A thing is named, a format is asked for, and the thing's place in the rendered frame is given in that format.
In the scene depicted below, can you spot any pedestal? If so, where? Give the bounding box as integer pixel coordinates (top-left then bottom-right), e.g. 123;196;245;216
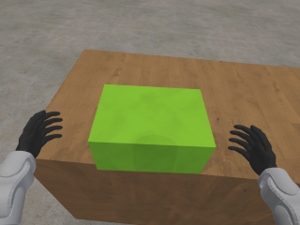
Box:
33;49;300;225

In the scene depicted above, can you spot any right robot forearm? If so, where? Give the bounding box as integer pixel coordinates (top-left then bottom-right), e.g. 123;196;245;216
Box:
257;167;300;225

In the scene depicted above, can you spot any robot left hand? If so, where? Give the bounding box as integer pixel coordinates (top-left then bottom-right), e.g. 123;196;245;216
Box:
15;110;63;158

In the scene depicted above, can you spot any robot right hand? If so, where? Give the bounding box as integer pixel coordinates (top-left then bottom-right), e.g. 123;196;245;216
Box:
228;125;278;175

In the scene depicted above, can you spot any carton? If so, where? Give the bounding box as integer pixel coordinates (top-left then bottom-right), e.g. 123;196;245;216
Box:
87;84;216;174

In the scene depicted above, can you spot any left robot forearm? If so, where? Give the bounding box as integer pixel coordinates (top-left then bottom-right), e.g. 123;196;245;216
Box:
0;150;37;225

